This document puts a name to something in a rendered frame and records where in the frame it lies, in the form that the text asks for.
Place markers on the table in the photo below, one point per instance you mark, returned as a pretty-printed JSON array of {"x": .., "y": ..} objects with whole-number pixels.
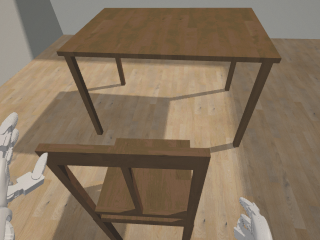
[{"x": 190, "y": 34}]

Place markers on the right robot hand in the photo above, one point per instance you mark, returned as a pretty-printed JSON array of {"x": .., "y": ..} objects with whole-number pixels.
[{"x": 257, "y": 226}]

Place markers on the chair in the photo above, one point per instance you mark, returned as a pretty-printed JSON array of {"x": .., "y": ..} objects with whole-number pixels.
[{"x": 148, "y": 181}]

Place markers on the left robot forearm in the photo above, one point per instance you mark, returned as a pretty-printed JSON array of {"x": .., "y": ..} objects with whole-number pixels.
[{"x": 6, "y": 228}]

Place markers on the left robot hand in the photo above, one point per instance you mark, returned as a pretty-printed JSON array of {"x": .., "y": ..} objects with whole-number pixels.
[{"x": 27, "y": 182}]

